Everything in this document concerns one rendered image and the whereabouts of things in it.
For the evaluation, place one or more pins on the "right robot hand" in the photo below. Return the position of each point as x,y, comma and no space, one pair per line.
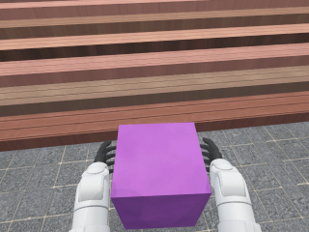
213,153

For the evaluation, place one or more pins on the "robot left forearm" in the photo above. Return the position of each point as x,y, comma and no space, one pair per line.
91,204

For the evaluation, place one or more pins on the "left robot hand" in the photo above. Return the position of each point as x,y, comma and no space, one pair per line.
101,154

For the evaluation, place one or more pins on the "carton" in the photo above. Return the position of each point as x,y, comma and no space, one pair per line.
159,177

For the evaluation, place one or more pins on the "robot right forearm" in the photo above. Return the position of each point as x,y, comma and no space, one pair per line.
232,199

